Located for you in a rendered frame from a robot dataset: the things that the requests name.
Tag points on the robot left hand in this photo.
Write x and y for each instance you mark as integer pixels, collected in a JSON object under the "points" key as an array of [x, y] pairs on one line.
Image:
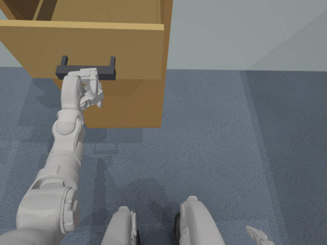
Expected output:
{"points": [[73, 90]]}

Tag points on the left robot forearm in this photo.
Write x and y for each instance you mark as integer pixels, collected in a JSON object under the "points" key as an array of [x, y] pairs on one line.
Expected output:
{"points": [[65, 158]]}

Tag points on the cabinet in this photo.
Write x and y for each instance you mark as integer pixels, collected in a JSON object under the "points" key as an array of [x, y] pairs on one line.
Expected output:
{"points": [[127, 103]]}

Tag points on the robot left upper arm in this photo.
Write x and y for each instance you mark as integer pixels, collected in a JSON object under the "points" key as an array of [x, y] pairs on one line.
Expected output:
{"points": [[45, 217]]}

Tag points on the robot thigh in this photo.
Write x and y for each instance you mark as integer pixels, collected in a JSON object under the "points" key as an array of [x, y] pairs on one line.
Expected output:
{"points": [[122, 227], [202, 228]]}

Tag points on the drawer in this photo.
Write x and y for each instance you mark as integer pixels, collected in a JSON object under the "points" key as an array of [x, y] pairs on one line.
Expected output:
{"points": [[89, 32]]}

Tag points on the robot right hand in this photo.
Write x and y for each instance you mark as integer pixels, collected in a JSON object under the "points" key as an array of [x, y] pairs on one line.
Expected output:
{"points": [[260, 238]]}

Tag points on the handle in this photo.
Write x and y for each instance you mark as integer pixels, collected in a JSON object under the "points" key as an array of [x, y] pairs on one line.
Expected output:
{"points": [[104, 72]]}

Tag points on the left robot thigh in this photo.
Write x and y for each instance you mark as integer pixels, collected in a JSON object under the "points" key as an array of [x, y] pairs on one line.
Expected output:
{"points": [[122, 227]]}

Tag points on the right robot thigh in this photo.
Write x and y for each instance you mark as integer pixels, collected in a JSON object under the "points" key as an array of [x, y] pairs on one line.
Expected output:
{"points": [[202, 228]]}

